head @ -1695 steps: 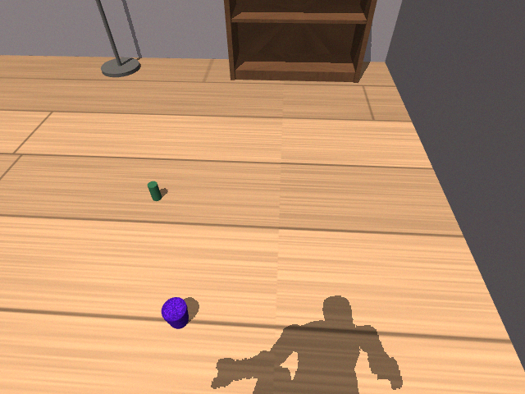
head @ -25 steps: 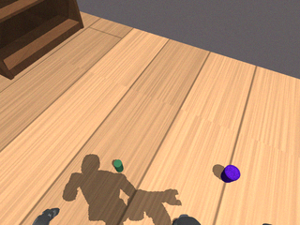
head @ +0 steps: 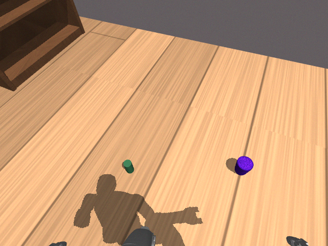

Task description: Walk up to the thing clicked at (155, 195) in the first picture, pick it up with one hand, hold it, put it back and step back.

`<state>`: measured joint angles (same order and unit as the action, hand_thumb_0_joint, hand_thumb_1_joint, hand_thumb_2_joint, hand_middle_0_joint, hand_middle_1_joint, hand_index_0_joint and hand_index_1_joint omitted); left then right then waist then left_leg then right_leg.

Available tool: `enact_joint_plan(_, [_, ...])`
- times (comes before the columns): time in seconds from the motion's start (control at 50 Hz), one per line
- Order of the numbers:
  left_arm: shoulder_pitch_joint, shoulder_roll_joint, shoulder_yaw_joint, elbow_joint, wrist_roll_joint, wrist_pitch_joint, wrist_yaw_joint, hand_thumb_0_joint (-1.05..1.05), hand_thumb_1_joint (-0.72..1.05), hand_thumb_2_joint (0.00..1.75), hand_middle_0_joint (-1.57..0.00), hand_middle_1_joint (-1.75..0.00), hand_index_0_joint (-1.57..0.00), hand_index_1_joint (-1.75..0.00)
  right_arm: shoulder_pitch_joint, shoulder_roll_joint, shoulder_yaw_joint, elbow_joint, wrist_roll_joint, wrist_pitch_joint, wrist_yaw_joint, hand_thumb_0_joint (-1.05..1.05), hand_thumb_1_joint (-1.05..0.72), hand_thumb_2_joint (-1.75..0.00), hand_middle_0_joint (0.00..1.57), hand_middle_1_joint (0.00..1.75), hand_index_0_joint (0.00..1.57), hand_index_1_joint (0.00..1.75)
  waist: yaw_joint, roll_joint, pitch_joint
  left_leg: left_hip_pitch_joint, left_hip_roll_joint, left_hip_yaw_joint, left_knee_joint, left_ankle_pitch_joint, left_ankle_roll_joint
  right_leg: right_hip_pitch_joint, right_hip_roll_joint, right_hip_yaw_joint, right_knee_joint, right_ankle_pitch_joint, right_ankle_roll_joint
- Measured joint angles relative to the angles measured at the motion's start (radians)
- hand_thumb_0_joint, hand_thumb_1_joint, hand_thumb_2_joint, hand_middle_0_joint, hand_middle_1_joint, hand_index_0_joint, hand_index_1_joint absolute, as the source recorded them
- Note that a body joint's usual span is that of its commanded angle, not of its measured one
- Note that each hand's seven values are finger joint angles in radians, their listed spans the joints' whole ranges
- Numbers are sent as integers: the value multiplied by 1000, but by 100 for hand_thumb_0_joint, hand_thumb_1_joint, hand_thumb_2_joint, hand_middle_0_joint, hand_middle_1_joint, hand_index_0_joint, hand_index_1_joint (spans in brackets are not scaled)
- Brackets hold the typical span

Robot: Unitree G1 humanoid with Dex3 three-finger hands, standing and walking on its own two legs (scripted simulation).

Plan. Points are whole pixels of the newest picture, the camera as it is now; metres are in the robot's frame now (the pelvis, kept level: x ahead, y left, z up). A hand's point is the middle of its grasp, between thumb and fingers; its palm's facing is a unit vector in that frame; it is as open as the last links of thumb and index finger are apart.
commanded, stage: walk up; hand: left
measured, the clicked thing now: (128, 166) +0.62 +0.28 -0.71
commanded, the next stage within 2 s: stand in 1.50 s
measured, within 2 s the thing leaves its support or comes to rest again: neither
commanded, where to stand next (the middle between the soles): +0.26 +0.01 m, yaw +5 degrees
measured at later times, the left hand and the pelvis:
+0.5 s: hand out of the picture -0.07 +0.25 -0.15, palm faces +0.08 -0.94 -0.34, open 7.4 cm; pelvis -0.13 -0.02 +0.00, yaw +4 degrees
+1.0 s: hand out of the picture -0.11 +0.25 -0.14, palm faces +0.10 -0.93 -0.35, open 7.4 cm; pelvis -0.15 -0.03 +0.01, yaw +5 degrees
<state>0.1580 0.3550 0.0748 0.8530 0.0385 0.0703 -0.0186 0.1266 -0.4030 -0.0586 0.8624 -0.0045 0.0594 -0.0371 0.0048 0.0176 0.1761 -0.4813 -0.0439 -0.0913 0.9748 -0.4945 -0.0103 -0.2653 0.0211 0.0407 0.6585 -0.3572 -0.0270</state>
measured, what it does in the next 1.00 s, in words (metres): walks backwards: left foot, then right foot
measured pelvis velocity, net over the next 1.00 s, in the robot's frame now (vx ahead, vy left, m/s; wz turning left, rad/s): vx -0.15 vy -0.03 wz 0.09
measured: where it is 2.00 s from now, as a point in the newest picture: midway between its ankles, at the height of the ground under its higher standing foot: outside the picture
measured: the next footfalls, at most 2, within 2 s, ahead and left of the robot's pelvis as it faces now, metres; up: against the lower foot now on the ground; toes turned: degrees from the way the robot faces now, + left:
left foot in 0.26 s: -0.11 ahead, +0.10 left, +0.00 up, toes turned +2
right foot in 0.54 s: -0.11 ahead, -0.16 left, +0.00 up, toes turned +7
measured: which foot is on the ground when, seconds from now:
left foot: up 0.00-0.24, down 0.26-1.00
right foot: down 0.00-0.28, up 0.30-0.52, down 0.54-1.00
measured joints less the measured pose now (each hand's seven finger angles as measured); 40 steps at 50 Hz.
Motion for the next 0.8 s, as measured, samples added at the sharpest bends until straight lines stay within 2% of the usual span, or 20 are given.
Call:
enact_joint_plan(0.04, [1, -12, -4, -10, 1, 4, 5, 0, 90, 90, -21, -30, -21, -30, 13, -8, 4, -3, 7, -7, -1, 0, -90, -90, 21, 30, 20, 30, 5, 3, -13, -11, -43, -22, 121, -5, 1, -10, -12, -3, -26, 30, 0])
enact_joint_plan(0.1, [-13, -18, -5, -41, 7, 5, 14, 0, 90, 90, -21, -30, -21, -30, 39, -13, 9, -9, 5, -19, -4, 0, -90, -90, 21, 30, 20, 30, 7, 5, -19, 31, -54, -18, 149, -22, -8, -36, -20, -21, -41, 62, -4])
enact_joint_plan(0.2, [-53, -7, -6, -103, 7, -8, 27, 0, 90, 90, -21, -31, -21, -30, 63, 2, 13, -6, -8, -24, -2, 0, -90, -90, 21, 30, 20, 30, 5, -14, -3, 162, -7, 38, -94, -42, -8, -95, -39, -72, -11, 88, -5])
enact_joint_plan(0.24, [-65, 0, -11, -114, 1, -9, 24, 0, 90, 90, -21, -31, -21, -30, 67, 7, 14, -3, -12, -30, 5, 0, -90, -90, 21, 30, 20, 30, 1, -24, 1, 224, 9, 62, -243, 26, 4, -127, -48, -91, 24, 89, 0])
enact_joint_plan(0.28, [-74, 15, -12, -106, -5, -3, 20, 0, 90, 90, -21, -30, -21, -30, 61, 26, 11, 10, -19, -37, 9, 0, -90, -90, 21, 30, 20, 30, 4, -67, 15, 255, -12, 84, -321, 107, 29, -152, -75, -79, 65, 87, 8])
enact_joint_plan(0.3, [-71, 16, -10, -93, -9, 2, 20, 0, 90, 90, -21, -30, -21, -30, 62, 32, 15, 13, -22, -37, 15, 0, -90, -90, 21, 30, 20, 30, 9, -77, 13, 249, -13, 91, -313, 110, 35, -163, -66, -60, 92, 27, 11])
enact_joint_plan(0.34, [-59, 13, -8, -61, -7, 13, 20, 0, 90, 90, -21, -30, -20, -30, 67, 37, 20, 16, -29, -40, 25, 0, -90, -90, 21, 30, 20, 30, -6, -61, 0, 233, 9, 73, -303, 117, 41, -189, -4, -10, 234, -118, 15])
enact_joint_plan(0.4, [-32, 22, 0, -27, -20, 12, 17, 0, 90, 90, -21, -30, -20, -30, 72, 51, 30, 26, -33, -46, 21, 0, -90, -90, 21, 30, 20, 30, -1, -60, -23, 232, 36, 64, -342, 157, 33, -187, 55, 57, 395, -147, 10])
enact_joint_plan(0.44, [-5, 27, 3, -8, -21, 1, 10, 0, 90, 90, -21, -30, -20, -30, 67, 53, 29, 28, -35, -48, 22, 0, -90, -90, 21, 30, 21, 30, 7, -57, -38, 227, 51, 66, -361, 179, 27, -135, 49, 61, 349, -141, 16])
enact_joint_plan(0.5, [36, 33, -1, 28, -18, -17, 0, 0, 90, 90, -21, -30, -20, -30, 51, 45, 26, 15, -39, -52, 30, 0, -90, -90, 21, 30, 21, 30, 14, -51, -56, 208, 67, 80, -357, 190, 20, -15, 10, 33, 131, -144, 26])
enact_joint_plan(0.52, [48, 34, -2, 44, -16, -25, 0, 0, 90, 90, -21, -30, -20, -30, 45, 41, 25, 10, -39, -51, 33, 0, -90, -90, 21, 30, 21, 30, 16, -46, -62, 196, 74, 85, -343, 187, 15, 31, 2, 21, 34, -118, 22])
enact_joint_plan(0.54, [56, 33, -2, 61, -13, -35, 2, 0, 90, 90, -21, -30, -20, -30, 38, 35, 24, 6, -36, -50, 36, 0, -90, -90, 21, 30, 21, 30, 20, -37, -65, 182, 83, 89, -321, 181, 9, 73, 1, 13, -62, -50, 20])
enact_joint_plan(0.56, [57, 22, -1, 82, -8, -45, 7, 0, 90, 90, -21, -30, -20, -30, 27, 25, 21, 8, -31, -46, 36, 0, -90, -90, 21, 30, 21, 30, 16, -8, -56, 174, 103, 77, -296, 174, 4, 90, 20, 2, -97, 16, 25])
enact_joint_plan(0.58, [63, 13, -4, 96, -4, -53, 8, 0, 90, 90, -21, -30, -20, -30, 24, 20, 17, 11, -26, -41, 35, 0, -90, -90, 21, 30, 20, 30, 12, 13, -56, 168, 104, 54, -281, 156, 7, 93, 31, -8, -102, 32, 27])
enact_joint_plan(0.62, [82, 6, -12, 110, 2, -63, 4, 0, 90, 90, -21, -30, -20, -30, 29, 19, 15, 26, -19, -33, 36, 0, -90, -90, 21, 30, 20, 30, 24, 14, -77, 153, 69, 24, -229, 52, 6, 79, 24, -2, -90, 30, 19])
enact_joint_plan(0.68, [93, -8, -20, 121, 1, -76, 4, 0, 90, 90, -21, -30, -20, -30, 46, 8, 11, 51, -10, -36, 42, 0, -90, -90, 21, 30, 20, 30, 29, 22, -97, 158, 40, 7, -203, 25, 7, 77, 3, -5, -98, 37, 26])
enact_joint_plan(0.72, [90, -9, -23, 122, 1, -79, 1, 0, 90, 90, -21, -30, -21, -30, 60, 5, 10, 68, -10, -43, 46, 0, -90, -90, 21, 30, 20, 30, 28, 21, -107, 189, 40, 18, -271, 44, 7, 71, -12, -12, -95, 38, 35])
enact_joint_plan(0.74, [85, -7, -24, 122, -1, -78, 0, 0, 90, 90, -21, -30, -21, -30, 67, 6, 10, 77, -11, -48, 48, 0, -90, -90, 21, 30, 20, 30, 25, 17, -109, 213, 39, 24, -332, 88, 8, 66, -21, -17, -87, 33, 41])
enact_joint_plan(0.76, [77, -2, -25, 123, -3, -75, 0, 0, 90, 90, -21, -30, -21, -30, 69, 14, 8, 88, -14, -53, 48, 0, -90, -90, 21, 30, 20, 30, 26, 3, -104, 231, 27, 32, -375, 176, 8, 64, -36, -13, -74, 27, 47])
enact_joint_plan(0.8, [66, 6, -27, 130, -13, -68, 0, 0, 90, 90, -21, -30, -21, -30, 72, 32, 11, 105, -20, -59, 49, 0, -90, -90, 21, 30, 20, 30, 29, -22, -104, 246, 12, 47, -408, 230, 14, 60, -50, 5, -62, 16, 44])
